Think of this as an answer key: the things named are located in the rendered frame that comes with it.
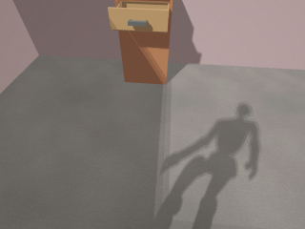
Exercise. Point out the cabinet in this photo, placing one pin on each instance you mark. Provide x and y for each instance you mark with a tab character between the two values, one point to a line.
145	54

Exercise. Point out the handle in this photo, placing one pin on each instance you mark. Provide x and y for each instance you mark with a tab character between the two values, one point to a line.
137	23

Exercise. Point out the drawer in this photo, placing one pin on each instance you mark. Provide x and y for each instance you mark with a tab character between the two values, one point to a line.
156	14

